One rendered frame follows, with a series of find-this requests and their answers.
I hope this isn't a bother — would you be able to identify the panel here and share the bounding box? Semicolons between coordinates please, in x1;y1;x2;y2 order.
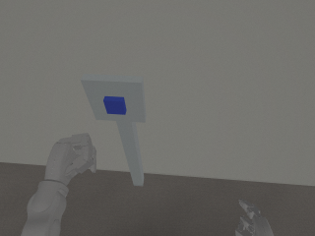
81;74;147;187

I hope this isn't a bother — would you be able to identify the left robot forearm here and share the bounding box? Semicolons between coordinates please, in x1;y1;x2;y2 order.
21;179;69;236

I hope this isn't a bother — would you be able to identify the button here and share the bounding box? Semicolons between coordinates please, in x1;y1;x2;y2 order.
103;96;127;115

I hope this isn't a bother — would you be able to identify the right robot hand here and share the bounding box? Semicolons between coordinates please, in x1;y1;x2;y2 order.
235;199;274;236

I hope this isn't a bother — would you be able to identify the left robot hand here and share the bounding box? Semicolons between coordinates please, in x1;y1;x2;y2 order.
44;133;96;186

